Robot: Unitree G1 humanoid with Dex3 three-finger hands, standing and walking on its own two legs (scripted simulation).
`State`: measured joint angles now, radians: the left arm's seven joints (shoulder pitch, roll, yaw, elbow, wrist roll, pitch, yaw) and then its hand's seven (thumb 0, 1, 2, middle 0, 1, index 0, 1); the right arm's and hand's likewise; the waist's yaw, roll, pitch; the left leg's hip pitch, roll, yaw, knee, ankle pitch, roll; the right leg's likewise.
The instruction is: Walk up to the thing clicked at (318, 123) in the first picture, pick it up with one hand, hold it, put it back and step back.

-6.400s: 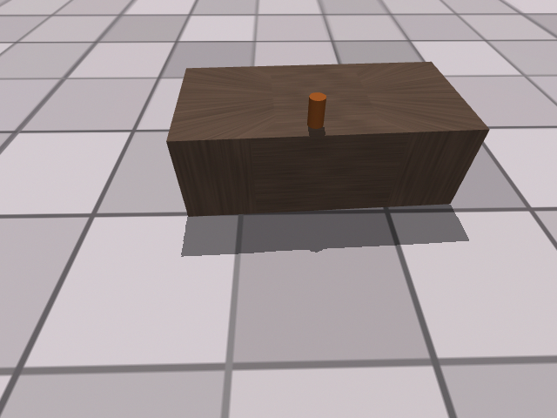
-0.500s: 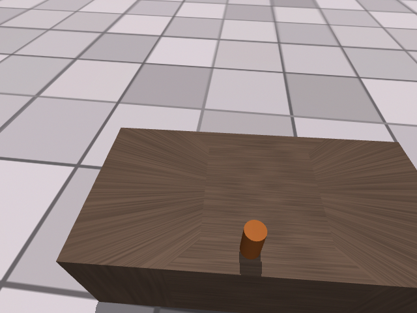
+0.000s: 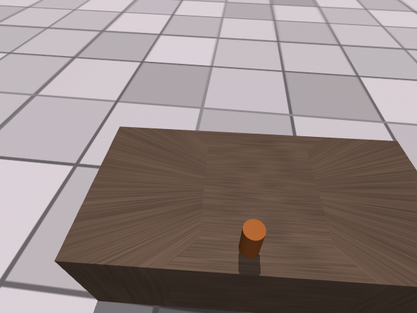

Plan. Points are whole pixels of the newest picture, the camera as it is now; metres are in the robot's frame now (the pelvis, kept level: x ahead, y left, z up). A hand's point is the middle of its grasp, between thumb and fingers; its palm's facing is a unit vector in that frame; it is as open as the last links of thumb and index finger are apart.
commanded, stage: stand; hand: right
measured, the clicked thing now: (251, 239) +0.41 -0.12 -0.27
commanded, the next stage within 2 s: go down in 0.66 s
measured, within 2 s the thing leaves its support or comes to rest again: neither
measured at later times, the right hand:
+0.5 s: hand out of the picture +0.08 -0.25 -0.16, palm faces -0.03 +0.94 -0.34, open 7.4 cm
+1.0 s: hand out of the picture +0.15 -0.24 -0.15, palm faces +0.06 +0.95 -0.32, open 10.9 cm
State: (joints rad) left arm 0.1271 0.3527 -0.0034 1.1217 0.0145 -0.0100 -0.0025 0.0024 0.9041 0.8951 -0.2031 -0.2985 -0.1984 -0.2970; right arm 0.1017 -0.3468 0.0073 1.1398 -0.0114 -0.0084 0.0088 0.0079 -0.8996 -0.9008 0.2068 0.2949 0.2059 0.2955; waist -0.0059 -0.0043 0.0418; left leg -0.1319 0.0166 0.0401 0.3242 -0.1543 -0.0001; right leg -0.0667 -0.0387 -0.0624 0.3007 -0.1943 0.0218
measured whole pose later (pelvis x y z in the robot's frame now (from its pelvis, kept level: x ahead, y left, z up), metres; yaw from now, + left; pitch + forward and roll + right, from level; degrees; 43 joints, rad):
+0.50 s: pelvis +0.01 +0.00 +0.00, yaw +0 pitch -2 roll +0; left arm 0.13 0.35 0.00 1.12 0.01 -0.01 0.00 0.00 0.90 0.90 -0.20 -0.30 -0.20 -0.30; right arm 0.10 -0.35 0.01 1.14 -0.01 -0.01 0.01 0.01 -0.90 -0.90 0.21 0.29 0.21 0.30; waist 0.00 0.00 0.04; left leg -0.13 0.01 0.04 0.32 -0.16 0.00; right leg -0.06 -0.04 -0.06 0.30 -0.20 0.02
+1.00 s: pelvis -0.02 +0.00 -0.02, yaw -1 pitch +4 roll +0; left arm 0.04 0.31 0.10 0.87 -0.03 -0.10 0.04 0.00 0.50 0.50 -0.07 -0.11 -0.06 -0.11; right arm -0.03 -0.31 -0.08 0.93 -0.01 0.10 0.02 0.01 -0.51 -0.49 0.11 0.10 0.09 0.10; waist 0.00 -0.02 0.03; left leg -0.39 0.03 0.06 0.54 -0.23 0.00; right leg -0.35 -0.04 -0.03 0.55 -0.28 0.01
